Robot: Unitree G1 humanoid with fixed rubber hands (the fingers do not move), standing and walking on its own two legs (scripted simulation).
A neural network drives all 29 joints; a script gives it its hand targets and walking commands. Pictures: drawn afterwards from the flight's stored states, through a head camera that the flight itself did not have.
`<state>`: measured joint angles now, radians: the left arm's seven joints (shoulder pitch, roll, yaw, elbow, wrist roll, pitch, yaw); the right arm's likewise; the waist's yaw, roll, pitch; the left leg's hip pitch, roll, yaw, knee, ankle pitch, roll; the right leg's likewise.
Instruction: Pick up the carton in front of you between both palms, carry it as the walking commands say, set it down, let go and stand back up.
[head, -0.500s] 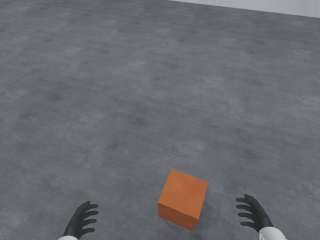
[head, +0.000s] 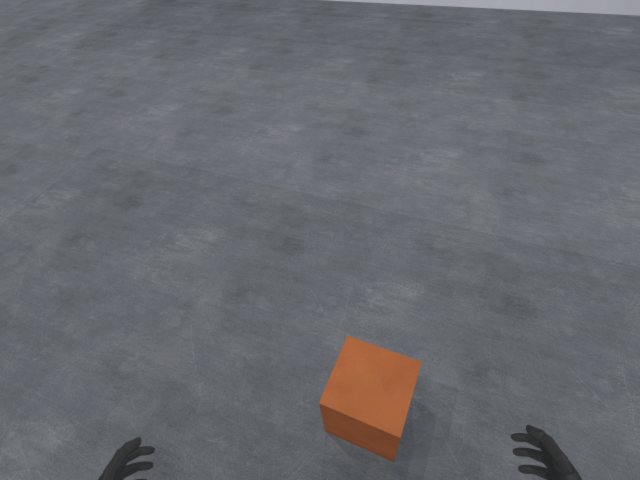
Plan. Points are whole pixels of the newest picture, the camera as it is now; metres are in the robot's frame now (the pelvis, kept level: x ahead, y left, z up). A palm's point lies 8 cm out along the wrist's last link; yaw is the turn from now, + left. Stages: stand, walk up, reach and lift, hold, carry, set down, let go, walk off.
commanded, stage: stand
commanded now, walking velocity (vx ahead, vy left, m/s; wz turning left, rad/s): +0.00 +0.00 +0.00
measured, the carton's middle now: (370, 398) +0.43 -0.06 -0.64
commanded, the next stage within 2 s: none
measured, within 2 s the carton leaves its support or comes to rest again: neither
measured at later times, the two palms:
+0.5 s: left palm out of the picture +0.11 +0.27 -0.08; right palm out of the picture +0.10 -0.29 -0.11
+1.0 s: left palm out of the picture +0.08 +0.29 -0.09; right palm out of the picture +0.05 -0.29 -0.11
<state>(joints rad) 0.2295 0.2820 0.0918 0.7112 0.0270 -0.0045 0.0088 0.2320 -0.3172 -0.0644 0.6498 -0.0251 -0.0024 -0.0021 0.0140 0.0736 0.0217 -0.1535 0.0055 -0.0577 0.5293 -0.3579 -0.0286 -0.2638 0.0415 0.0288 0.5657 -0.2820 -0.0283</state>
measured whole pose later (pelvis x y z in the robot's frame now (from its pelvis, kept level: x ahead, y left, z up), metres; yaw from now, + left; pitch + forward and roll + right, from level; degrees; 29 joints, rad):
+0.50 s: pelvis +0.00 -0.01 +0.00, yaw +0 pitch -2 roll +0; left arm 0.18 0.27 0.07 0.83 0.02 -0.01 0.02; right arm 0.25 -0.33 -0.04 0.79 -0.02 -0.02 -0.04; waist 0.01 0.05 0.03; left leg -0.11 0.02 -0.06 0.48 -0.33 -0.05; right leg -0.23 0.05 0.02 0.52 -0.26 -0.05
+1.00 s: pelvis -0.02 +0.00 +0.01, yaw -1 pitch -3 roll +1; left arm 0.17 0.30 0.06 0.94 0.01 -0.01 0.02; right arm 0.25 -0.34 -0.04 0.88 -0.01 -0.02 -0.03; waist 0.01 0.03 0.04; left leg -0.09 0.01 -0.04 0.43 -0.28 -0.03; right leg -0.21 0.04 0.05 0.47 -0.20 -0.03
